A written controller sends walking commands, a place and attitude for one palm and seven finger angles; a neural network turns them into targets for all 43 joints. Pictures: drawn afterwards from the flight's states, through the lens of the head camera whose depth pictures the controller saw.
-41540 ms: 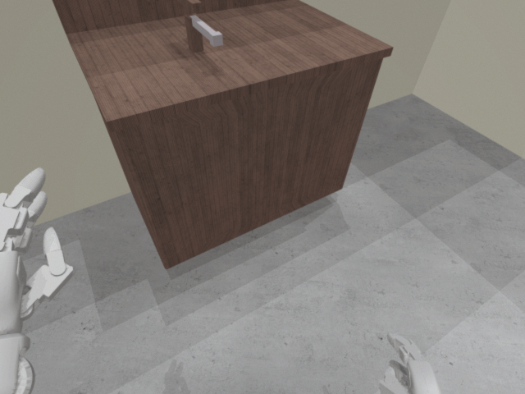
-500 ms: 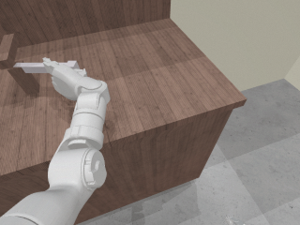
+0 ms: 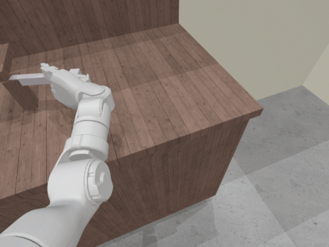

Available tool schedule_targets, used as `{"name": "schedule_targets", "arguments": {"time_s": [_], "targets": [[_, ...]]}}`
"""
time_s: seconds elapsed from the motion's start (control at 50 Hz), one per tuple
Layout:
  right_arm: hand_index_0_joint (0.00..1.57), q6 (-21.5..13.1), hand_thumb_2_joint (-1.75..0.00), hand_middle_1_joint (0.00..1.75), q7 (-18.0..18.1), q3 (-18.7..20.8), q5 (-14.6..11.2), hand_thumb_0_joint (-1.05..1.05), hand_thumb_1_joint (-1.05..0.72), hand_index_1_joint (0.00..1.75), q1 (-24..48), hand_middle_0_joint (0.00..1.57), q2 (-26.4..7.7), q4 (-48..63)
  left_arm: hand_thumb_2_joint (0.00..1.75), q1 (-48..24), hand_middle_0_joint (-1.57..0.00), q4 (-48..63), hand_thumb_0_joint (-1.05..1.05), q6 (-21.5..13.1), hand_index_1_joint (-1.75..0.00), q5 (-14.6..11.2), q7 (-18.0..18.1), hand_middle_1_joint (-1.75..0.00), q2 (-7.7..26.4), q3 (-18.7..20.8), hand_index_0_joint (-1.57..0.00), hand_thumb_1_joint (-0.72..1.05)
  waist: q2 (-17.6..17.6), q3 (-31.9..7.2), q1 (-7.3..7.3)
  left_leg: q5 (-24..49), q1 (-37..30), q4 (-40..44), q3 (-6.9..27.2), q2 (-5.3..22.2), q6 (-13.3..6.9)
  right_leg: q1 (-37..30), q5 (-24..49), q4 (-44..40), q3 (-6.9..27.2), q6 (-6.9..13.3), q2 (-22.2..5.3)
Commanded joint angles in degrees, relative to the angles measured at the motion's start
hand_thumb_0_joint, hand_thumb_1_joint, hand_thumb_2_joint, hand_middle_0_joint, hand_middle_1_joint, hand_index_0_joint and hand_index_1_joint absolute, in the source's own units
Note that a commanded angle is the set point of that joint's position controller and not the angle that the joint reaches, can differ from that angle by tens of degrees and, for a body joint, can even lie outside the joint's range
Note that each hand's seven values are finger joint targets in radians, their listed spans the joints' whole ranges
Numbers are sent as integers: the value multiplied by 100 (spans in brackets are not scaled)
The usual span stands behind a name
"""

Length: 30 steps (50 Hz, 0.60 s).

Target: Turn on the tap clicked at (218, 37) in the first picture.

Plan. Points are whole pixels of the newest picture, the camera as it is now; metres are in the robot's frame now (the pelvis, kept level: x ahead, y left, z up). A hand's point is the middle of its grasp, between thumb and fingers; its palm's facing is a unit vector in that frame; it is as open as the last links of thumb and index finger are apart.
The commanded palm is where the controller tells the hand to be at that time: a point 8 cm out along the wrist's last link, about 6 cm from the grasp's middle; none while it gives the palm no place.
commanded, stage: lift the hand up off the lever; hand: left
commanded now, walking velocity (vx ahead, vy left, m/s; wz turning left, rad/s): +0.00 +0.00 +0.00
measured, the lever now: (75, 76) +0.52 +0.21 +0.16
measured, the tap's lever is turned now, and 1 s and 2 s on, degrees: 73 75 75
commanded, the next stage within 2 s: draw the hand back beside the body in 1.96 s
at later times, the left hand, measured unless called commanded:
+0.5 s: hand (86, 76) +0.49 +0.17 +0.18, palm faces +0.79 -0.60 -0.11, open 7.8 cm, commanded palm +0.43 +0.18 +0.19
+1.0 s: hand (75, 71) +0.47 +0.18 +0.21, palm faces +0.77 -0.63 -0.11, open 7.8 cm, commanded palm +0.42 +0.19 +0.21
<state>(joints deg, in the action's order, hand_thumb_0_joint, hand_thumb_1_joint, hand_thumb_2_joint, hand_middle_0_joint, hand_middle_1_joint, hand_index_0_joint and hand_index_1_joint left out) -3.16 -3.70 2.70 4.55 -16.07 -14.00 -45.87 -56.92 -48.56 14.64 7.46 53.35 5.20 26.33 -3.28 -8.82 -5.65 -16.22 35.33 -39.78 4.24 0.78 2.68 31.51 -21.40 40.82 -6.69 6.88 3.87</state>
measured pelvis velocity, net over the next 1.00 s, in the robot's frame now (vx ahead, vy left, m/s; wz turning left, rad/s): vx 0.01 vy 0.01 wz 0.00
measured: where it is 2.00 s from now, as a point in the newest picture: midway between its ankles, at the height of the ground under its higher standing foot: outside the picture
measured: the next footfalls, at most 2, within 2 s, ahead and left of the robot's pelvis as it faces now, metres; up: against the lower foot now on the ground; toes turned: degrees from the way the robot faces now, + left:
none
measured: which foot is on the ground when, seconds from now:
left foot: down 0.00-1.00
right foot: down 0.00-1.00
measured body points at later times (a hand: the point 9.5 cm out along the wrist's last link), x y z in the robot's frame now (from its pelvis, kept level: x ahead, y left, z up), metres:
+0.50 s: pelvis +0.01 +0.01 +0.00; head +0.04 -0.01 +0.45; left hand +0.45 +0.19 +0.19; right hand +0.08 -0.24 -0.13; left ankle +0.03 +0.16 -0.71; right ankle -0.01 -0.04 -0.71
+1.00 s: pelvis +0.01 +0.01 +0.01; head +0.01 -0.01 +0.46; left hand +0.43 +0.20 +0.22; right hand +0.14 -0.23 -0.11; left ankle +0.03 +0.16 -0.71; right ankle -0.01 -0.04 -0.71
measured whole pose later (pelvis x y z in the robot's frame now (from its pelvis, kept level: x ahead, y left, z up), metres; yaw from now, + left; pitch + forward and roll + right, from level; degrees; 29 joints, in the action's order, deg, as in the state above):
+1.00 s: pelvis +0.01 +0.01 +0.01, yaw +0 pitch +8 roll +1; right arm -3.6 -2.4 1.7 2.8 -10.7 -13.4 -45.5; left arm -54.9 -41.2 22.1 3.6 51.2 2.2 22.4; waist -2.8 -8.4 -2.1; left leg -14.5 27.4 -34.1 3.8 -0.1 2.3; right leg 23.6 -19.9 35.4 -6.1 5.8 3.0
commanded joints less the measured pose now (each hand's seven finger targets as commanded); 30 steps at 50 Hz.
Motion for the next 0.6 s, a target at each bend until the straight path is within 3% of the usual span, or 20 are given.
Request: {"name": "schedule_targets", "arguments": {"time_s": [0.0, 0.04, 0.12, 0.14, 0.24, 0.32, 0.4, 0.48, 0.52, 0.54, 0.58], "targets": [[20, -279, -90, 30, 37, 156, 5, 0, -90, 30, 108, 20, -597, 613, 90, -3180, -15, 1372, 0, -346, -15, 225, 77, -15, 1033, -444, -15, 90, 419, -1968, -53, 917, -851, 116, -271, -176, -413, -1087, 2229, -860, 592, -778, -518], [20, -297, -90, 30, 44, 153, 10, 0, -90, 30, 147, 20, -598, 584, 90, -3261, -15, 1341, 0, -357, -15, 188, 90, -15, 987, -450, -15, 90, 428, -1943, -45, 914, -854, 141, -255, -187, -415, -1063, 2206, -853, 572, -773, -520], [20, -279, -90, 30, 86, 133, 27, 0, -90, 30, 148, 20, -615, 587, 90, -3373, -15, 1236, 0, -325, -15, 224, 105, -15, 1336, -212, -15, 90, 656, -2008, -49, 876, -682, 110, -298, -189, -413, -1244, 2415, -860, 676, -847, -594], [20, -271, -90, 30, 92, 154, 30, 0, -90, 30, 155, 20, -608, 581, 90, -3314, -15, 1215, 0, -311, -15, 254, 93, -15, 1300, -225, -15, 90, 499, -2048, -16, 962, -749, 137, -286, -193, -412, -1228, 2370, -811, 612, -792, -566], [20, -270, -90, 30, 81, 148, 40, 0, -90, 30, 112, 20, -598, 588, 90, -3441, -15, 1139, 0, -277, -15, 332, 124, -15, 1299, -251, -15, 90, 484, -2114, -32, 1037, -865, 136, -288, -173, -420, -1139, 2263, -793, 547, -760, -522], [20, -276, -90, 30, 78, 151, 54, 0, -90, 30, 80, 20, -579, 629, 90, -3545, -15, 1431, 0, -302, -15, 329, 142, -15, 1335, -216, -15, 90, 426, -2328, -14, 1259, -996, 101, -324, -163, -408, -1287, 2661, -752, 568, -787, -527], [20, -282, -90, 30, 45, 161, 50, 0, -90, 30, 129, 20, -562, 658, 90, -3310, -15, 1644, 0, -259, -15, 327, 120, -15, 1105, -375, -15, 90, 384, -2335, 24, 1536, -1212, 96, -348, -140, -397, -1323, 2857, -739, 501, -759, -491], [20, -294, -90, 30, 40, 192, 16, 0, -90, 30, 221, 20, -559, 710, 90, -3131, -15, 2129, 0, -226, -15, 280, 104, -15, 1172, -338, -15, 90, 292, -2442, 128, 1692, -1352, 140, -358, -132, -384, -1528, 2962, -748, 484, -724, -479], [20, -311, -90, 30, 24, 177, 11, 0, -90, 30, 271, 20, -545, 705, 90, -3165, -15, 2286, 0, -169, -15, 253, 100, -15, 968, -514, -15, 90, 360, -2349, 113, 1720, -1402, 164, -361, -133, -375, -1536, 3018, -775, 457, -724, -469], [20, -321, -90, 30, 33, 203, 4, 0, -90, 30, 308, 20, -562, 718, 90, -2991, -15, 2339, 0, -155, -15, 228, 89, -15, 1079, -392, -15, 90, 337, -2376, 181, 1773, -1413, 174, -354, -135, -377, -1624, 3078, -761, 451, -712, -486], [20, -332, -90, 30, 22, 198, -5, 0, -90, 30, 349, 20, -544, 720, 90, -2964, -15, 2556, 0, -115, -15, 233, 67, -15, 923, -562, -15, 90, 300, -2378, 189, 1929, -1561, 201, -353, -119, -359, -1618, 3112, -754, 415, -678, -454]]}}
